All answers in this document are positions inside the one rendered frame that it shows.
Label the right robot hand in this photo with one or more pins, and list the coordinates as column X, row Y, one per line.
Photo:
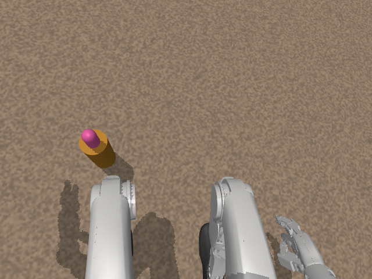
column 305, row 251

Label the right robot foot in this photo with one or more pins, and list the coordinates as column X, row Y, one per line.
column 204, row 249

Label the bottle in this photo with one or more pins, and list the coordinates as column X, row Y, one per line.
column 96, row 146

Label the right robot arm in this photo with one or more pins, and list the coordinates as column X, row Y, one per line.
column 318, row 271

